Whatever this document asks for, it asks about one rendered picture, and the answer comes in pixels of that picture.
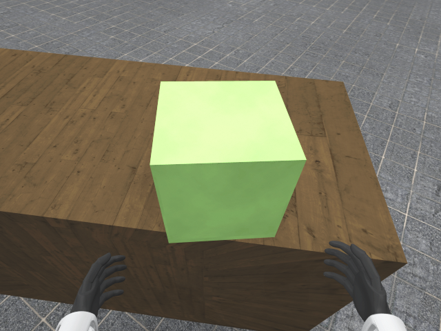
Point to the robot right hand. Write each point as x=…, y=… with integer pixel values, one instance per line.
x=362, y=280

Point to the robot left hand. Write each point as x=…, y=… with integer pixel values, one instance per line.
x=90, y=296

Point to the carton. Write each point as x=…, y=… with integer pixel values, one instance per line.
x=225, y=159

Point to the robot right forearm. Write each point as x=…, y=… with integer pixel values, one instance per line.
x=383, y=322

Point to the robot left forearm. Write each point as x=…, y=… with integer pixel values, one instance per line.
x=78, y=321

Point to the pedestal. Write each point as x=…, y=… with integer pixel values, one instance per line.
x=76, y=137

